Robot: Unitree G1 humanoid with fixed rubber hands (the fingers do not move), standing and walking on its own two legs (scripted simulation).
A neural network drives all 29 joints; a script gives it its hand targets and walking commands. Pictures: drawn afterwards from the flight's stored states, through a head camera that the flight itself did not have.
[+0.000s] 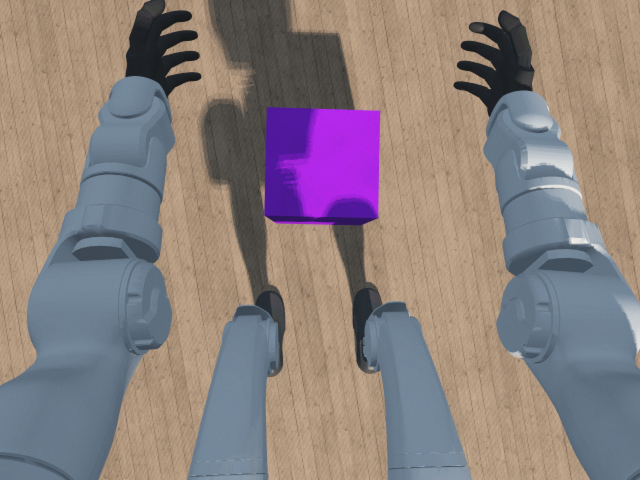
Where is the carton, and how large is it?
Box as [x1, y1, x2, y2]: [264, 107, 379, 224]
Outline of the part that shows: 267,107 264,215 278,223 362,224 376,218 378,198 379,111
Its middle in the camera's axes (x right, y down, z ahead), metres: +0.00 -0.14 +0.84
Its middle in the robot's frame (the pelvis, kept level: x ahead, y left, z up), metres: +0.50 -0.01 -0.51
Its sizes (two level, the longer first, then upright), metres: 0.210 0.200 0.250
